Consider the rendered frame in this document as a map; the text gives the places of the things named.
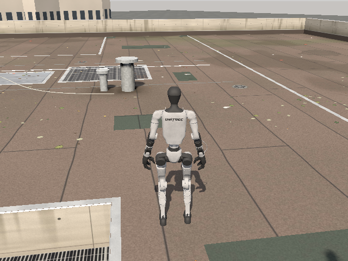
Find left robot forearm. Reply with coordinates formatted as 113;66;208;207
144;132;154;157

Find robot left shin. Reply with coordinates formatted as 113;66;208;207
158;181;166;219

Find robot right upper arm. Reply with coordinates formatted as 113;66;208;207
185;110;200;140

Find robot right hand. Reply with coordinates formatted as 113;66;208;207
194;156;206;170

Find robot left hand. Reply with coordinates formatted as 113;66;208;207
142;156;155;170

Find robot left upper arm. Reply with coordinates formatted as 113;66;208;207
149;110;163;140

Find robot right foot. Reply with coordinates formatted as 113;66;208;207
183;211;191;224

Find right robot forearm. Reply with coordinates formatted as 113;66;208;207
194;133;204;157

